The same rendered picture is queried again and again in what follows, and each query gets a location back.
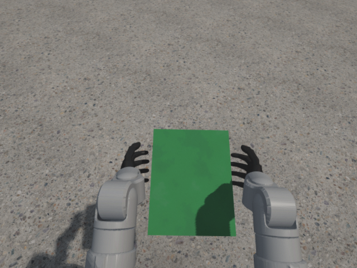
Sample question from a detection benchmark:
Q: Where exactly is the right robot hand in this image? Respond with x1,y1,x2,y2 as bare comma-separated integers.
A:
231,145,263,188

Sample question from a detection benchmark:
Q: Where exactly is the left robot hand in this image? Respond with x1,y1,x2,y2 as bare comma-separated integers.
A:
120,142,149,183

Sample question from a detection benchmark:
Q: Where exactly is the robot left forearm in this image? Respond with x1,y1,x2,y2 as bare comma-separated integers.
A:
85,167,146,268

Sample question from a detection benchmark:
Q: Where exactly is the robot right forearm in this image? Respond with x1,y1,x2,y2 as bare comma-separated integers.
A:
242,171,308,268

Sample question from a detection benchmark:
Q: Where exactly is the carton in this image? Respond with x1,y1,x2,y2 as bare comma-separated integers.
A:
148,129,236,236

